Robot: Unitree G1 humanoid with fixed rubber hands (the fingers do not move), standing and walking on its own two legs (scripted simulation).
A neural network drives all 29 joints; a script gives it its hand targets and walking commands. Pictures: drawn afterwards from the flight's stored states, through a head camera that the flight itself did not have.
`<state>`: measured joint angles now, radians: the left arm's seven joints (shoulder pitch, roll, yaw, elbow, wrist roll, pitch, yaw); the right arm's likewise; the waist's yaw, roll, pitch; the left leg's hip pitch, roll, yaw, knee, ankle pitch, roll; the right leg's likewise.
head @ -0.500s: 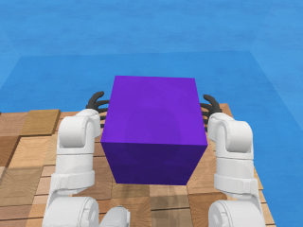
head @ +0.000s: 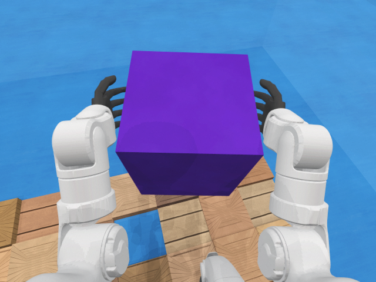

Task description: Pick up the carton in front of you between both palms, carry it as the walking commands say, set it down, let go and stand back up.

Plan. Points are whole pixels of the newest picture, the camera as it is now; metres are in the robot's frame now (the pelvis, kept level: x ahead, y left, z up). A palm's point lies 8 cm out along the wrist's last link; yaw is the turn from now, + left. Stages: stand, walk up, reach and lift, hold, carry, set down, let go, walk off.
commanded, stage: carry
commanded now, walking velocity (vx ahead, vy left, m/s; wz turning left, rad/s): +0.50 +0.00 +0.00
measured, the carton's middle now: (187, 133) +0.40 -0.03 +0.08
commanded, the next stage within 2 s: none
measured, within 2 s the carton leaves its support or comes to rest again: neither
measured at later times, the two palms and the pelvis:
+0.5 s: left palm (108, 46) +0.66 +0.14 +0.12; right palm (222, 38) +0.68 -0.16 +0.12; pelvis +0.31 -0.04 -0.01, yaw +1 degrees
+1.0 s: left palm out of the picture +0.98 +0.18 +0.16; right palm out of the picture +1.00 -0.12 +0.16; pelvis +0.61 +0.00 +0.01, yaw +2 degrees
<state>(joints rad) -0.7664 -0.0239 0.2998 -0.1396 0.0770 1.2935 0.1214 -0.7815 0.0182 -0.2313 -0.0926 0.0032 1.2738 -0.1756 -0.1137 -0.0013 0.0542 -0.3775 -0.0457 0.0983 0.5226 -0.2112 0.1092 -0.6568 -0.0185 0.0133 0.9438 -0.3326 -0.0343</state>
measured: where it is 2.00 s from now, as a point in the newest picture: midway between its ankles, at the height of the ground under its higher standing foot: (145, 111)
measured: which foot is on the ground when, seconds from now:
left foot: down 0.00-0.18, up 0.20-0.52, down 0.54-0.90, up 0.92-1.00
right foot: up 0.00-0.14, down 0.16-0.62, up 0.64-0.82, down 0.84-1.00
